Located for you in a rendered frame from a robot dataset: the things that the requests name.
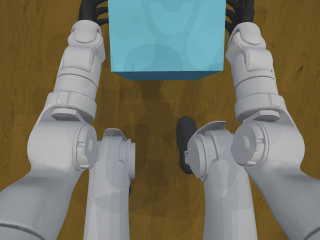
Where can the left robot forearm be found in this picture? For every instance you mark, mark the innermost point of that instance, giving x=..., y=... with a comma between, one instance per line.
x=77, y=81

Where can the right robot forearm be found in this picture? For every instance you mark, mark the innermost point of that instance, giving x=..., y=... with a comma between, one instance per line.
x=254, y=78

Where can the robot left upper arm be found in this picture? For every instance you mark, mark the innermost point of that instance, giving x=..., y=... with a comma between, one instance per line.
x=35, y=207

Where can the robot right upper arm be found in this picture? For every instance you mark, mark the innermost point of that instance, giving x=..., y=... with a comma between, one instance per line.
x=271, y=153

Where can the right robot foot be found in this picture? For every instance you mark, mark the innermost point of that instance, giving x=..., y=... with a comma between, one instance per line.
x=185, y=129

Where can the left robot thigh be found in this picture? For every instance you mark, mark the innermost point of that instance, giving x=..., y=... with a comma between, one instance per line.
x=107, y=208

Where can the robot left hand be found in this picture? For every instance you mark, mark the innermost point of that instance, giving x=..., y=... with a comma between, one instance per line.
x=88, y=11

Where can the carton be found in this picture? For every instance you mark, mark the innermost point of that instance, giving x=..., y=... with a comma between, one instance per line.
x=166, y=39

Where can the robot right hand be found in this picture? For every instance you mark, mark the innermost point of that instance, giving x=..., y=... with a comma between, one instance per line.
x=244, y=12

